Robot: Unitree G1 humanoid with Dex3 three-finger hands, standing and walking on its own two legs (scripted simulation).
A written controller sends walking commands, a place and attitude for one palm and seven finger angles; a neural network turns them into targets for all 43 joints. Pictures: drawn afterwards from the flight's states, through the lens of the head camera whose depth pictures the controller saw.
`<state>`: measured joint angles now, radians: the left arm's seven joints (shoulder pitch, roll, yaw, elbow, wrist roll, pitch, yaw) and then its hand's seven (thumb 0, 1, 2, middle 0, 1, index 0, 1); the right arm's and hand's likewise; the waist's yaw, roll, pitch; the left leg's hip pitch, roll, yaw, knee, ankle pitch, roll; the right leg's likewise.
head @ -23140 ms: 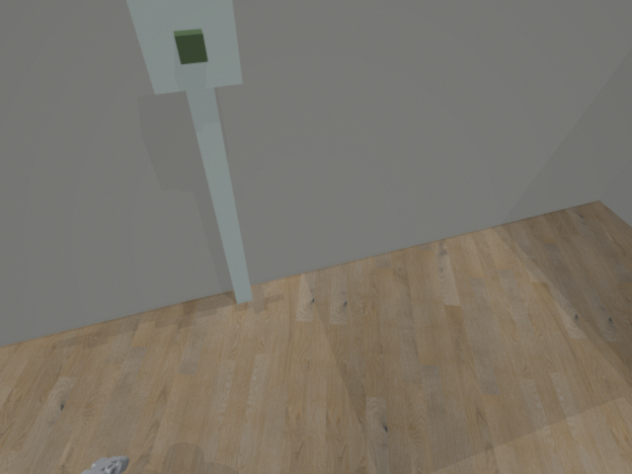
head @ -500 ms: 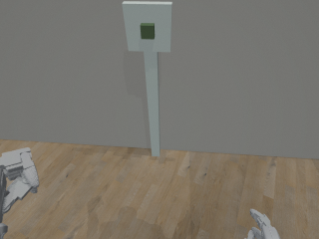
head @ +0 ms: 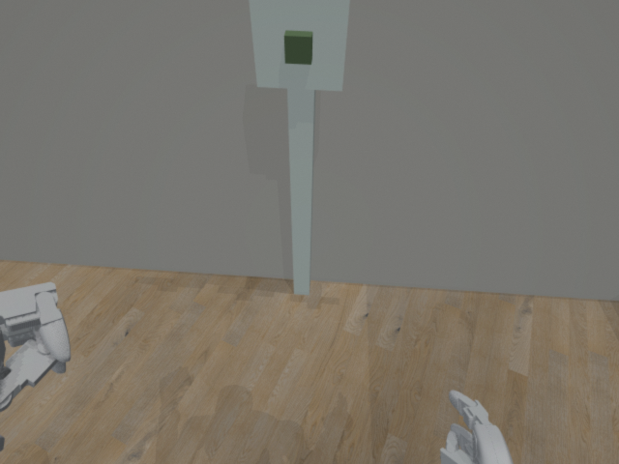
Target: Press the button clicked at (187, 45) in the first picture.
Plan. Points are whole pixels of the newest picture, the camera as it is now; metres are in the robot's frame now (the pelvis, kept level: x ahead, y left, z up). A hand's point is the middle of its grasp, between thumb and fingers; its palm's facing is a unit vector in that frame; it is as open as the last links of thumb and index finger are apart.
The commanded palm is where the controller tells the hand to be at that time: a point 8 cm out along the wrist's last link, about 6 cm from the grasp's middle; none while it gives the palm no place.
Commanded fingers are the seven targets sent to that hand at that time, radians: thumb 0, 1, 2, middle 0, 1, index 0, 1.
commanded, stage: stop stepping back and stand still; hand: left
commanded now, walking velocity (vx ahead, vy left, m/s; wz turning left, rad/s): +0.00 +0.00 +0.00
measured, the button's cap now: (298, 46) +0.79 +0.08 +0.18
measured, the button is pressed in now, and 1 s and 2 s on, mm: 0 0 0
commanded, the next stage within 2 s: let the arm hang, fingers relaxed in 0.36 s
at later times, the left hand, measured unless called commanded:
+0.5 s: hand (60, 365) +0.18 +0.25 +0.13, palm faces +0.32 -0.82 -0.47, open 3.1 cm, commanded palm none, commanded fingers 0.00 0.90 0.90 -1.19 -1.38 -1.19 -1.38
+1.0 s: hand out of the picture -0.03 +0.22 -0.17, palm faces +0.03 -0.96 -0.27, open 5.1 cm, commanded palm none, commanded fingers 0.00 0.90 0.90 -0.27 -0.38 -0.27 -0.38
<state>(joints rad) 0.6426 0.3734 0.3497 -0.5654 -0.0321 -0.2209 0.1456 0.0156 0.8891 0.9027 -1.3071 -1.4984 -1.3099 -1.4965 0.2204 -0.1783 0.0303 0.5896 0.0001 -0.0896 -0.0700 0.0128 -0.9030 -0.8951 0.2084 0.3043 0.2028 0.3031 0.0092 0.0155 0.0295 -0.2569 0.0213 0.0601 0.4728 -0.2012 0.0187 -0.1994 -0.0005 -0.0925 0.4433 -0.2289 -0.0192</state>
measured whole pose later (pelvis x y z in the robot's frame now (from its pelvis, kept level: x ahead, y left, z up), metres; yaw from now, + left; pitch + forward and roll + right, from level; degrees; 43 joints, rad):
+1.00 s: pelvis -0.02 +0.00 +0.00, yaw +2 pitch -1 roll -1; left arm 0.29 0.26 0.01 1.07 0.01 0.02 0.00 0.01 0.91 0.90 -0.60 -0.76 -0.60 -0.76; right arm 0.31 -0.24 -0.01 1.06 -0.02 0.04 -0.01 0.01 -0.91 -0.90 0.21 0.30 0.20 0.30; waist -0.01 0.02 0.06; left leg -0.29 0.01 0.02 0.49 -0.18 0.02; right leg -0.22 -0.01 -0.13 0.46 -0.22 -0.03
